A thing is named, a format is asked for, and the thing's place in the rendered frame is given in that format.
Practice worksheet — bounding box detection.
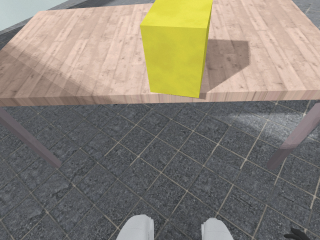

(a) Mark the table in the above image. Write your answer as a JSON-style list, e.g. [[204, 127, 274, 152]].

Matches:
[[0, 0, 320, 170]]

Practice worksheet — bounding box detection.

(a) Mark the carton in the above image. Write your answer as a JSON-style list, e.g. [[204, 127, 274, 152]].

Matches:
[[140, 0, 213, 98]]

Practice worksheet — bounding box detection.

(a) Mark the robot thigh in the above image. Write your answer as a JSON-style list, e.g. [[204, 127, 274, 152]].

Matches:
[[116, 215, 154, 240], [201, 219, 234, 240]]

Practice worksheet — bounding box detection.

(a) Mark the right robot hand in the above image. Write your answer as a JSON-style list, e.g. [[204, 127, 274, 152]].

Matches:
[[283, 227, 310, 240]]

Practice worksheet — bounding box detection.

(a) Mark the robot right thigh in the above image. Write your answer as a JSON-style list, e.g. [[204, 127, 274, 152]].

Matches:
[[201, 219, 234, 240]]

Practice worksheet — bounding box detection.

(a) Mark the robot left thigh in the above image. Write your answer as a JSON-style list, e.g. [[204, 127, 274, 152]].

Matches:
[[116, 215, 154, 240]]

